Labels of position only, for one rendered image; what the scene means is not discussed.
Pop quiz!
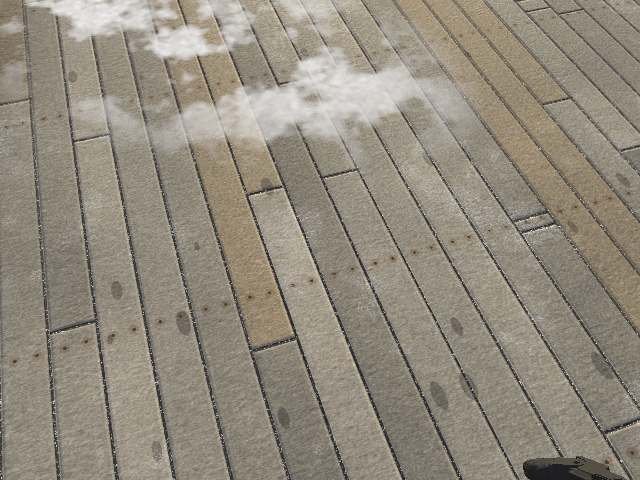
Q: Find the right robot hand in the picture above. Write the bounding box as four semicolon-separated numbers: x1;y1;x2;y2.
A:
523;456;633;480

